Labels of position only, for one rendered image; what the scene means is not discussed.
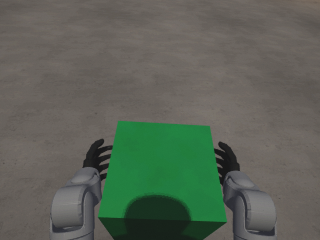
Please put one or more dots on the carton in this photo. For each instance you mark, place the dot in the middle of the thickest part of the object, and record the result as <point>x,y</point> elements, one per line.
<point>162,183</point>

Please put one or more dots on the right robot hand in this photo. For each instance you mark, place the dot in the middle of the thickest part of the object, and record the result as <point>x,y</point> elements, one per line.
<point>229,162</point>

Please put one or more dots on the left robot forearm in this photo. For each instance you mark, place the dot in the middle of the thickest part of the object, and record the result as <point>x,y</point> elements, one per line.
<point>72,210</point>

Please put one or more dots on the left robot hand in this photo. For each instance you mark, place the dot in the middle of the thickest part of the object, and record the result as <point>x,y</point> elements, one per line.
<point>93,160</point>

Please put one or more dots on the right robot forearm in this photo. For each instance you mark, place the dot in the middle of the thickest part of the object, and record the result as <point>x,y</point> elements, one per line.
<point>254,212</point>

